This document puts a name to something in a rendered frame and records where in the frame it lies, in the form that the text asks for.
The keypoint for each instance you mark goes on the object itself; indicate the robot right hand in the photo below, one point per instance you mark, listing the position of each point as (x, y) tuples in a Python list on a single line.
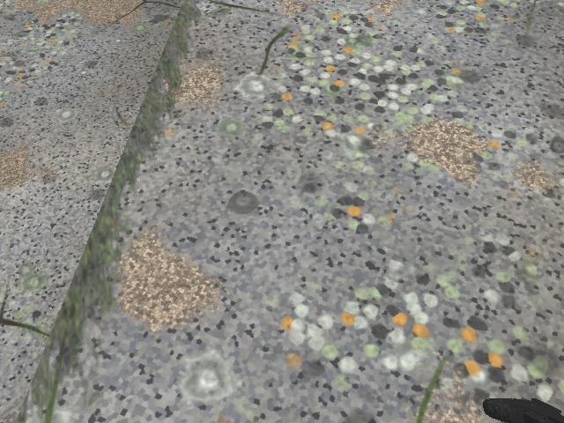
[(522, 411)]

